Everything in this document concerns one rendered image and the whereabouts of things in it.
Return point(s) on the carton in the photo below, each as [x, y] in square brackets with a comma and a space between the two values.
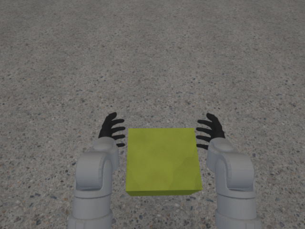
[162, 162]

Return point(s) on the left robot forearm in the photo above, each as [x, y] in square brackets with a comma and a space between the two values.
[93, 186]

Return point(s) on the right robot forearm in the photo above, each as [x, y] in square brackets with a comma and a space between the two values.
[235, 186]

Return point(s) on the robot right hand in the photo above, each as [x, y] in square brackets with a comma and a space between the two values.
[216, 130]

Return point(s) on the robot left hand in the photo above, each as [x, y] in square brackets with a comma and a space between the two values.
[107, 129]

